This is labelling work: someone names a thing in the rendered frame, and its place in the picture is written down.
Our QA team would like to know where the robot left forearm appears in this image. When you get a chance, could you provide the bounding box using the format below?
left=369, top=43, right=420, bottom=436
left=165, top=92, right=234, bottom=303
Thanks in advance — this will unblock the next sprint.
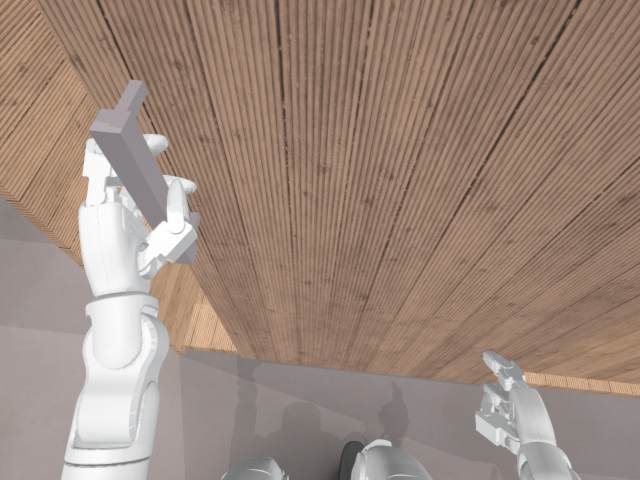
left=61, top=291, right=169, bottom=480

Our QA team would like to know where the robot left hand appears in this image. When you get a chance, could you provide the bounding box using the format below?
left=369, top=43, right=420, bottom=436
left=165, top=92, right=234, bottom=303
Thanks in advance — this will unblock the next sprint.
left=78, top=134, right=197, bottom=298

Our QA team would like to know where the robot right forearm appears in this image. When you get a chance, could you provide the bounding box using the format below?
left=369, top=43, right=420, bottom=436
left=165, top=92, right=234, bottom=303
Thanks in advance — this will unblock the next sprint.
left=517, top=442, right=581, bottom=480

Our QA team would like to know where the robot right foot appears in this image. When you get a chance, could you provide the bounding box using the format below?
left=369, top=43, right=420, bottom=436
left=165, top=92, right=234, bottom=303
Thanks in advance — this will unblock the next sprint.
left=338, top=441, right=365, bottom=480

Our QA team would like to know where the wardrobe door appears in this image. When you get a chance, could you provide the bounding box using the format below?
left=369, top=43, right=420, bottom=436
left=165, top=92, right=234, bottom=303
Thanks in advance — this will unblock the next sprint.
left=33, top=0, right=640, bottom=385
left=521, top=314, right=640, bottom=384

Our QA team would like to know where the right robot shin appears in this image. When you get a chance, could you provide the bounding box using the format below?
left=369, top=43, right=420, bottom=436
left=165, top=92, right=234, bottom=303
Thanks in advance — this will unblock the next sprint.
left=351, top=439, right=392, bottom=480

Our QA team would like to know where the robot right hand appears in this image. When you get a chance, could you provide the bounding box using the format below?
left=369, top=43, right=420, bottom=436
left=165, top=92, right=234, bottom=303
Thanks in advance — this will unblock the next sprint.
left=475, top=350, right=557, bottom=456

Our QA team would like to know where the handle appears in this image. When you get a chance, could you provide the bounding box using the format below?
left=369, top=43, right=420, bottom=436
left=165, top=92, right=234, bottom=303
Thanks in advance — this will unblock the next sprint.
left=88, top=80, right=201, bottom=265

